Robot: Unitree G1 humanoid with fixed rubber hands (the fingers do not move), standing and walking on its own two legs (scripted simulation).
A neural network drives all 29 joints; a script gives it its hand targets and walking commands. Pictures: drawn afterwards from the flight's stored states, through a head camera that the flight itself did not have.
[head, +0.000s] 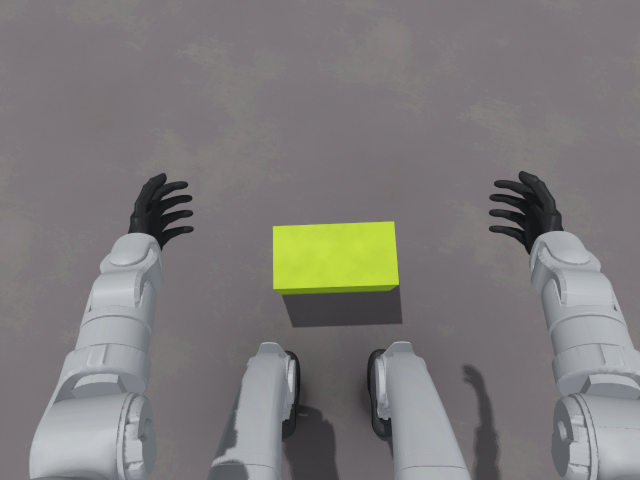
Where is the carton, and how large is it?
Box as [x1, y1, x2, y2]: [273, 221, 398, 294]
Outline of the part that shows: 393,221 273,226 273,288 281,294 374,291 391,289 398,284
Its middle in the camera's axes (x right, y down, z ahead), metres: +0.04 +0.05 +0.98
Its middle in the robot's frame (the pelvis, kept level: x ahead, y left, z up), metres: +0.44 +0.00 -0.58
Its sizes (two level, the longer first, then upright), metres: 0.289 0.150 0.156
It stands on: the floor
